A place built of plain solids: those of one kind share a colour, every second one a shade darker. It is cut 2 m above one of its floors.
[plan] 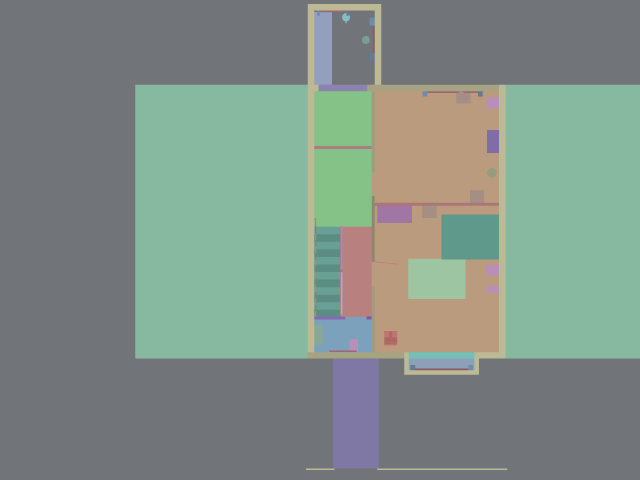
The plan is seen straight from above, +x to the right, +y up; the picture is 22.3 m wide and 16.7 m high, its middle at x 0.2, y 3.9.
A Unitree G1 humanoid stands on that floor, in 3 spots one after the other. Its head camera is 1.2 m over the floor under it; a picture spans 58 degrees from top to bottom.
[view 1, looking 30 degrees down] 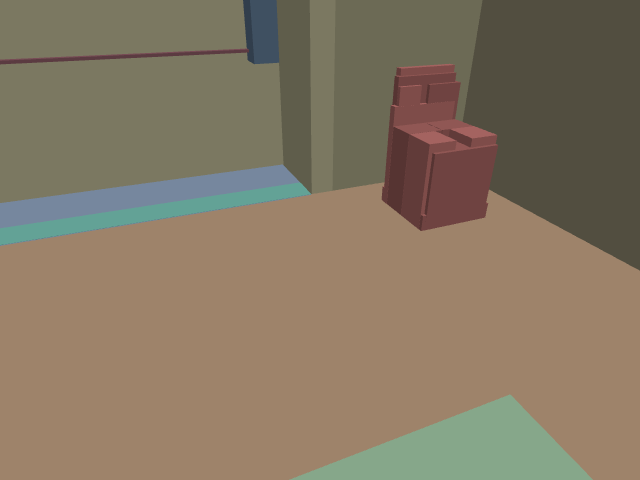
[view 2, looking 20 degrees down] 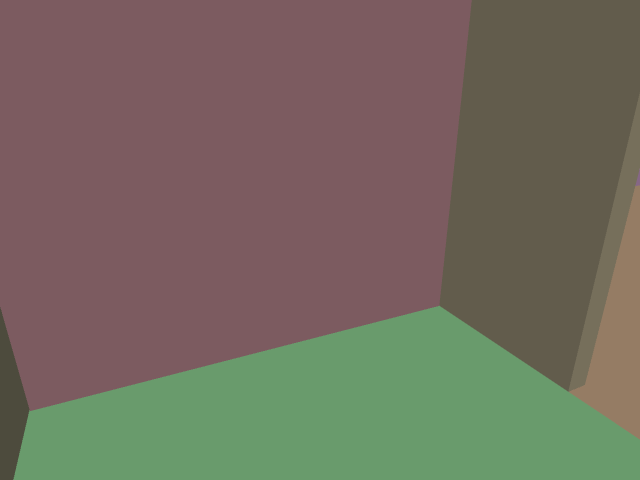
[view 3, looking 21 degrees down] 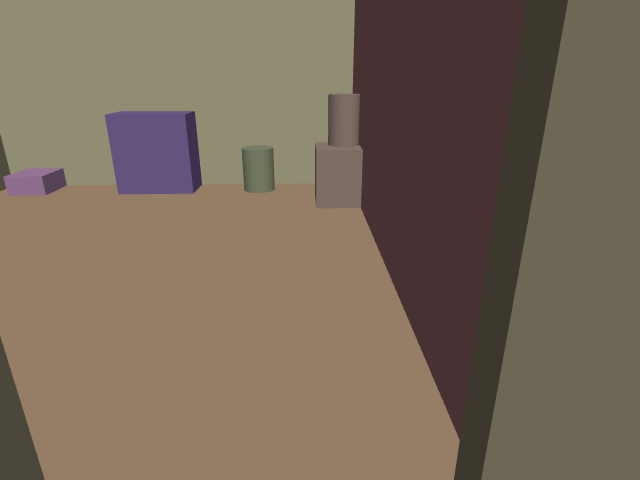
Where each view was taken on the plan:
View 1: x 4.25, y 2.55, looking -112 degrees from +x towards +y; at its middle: upper_floor_rooms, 2.43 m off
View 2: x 0.45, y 5.36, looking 65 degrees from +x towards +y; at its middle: bath_wall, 2.00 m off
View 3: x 1.45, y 5.73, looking -2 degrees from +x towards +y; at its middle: upper_floor_rooms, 3.35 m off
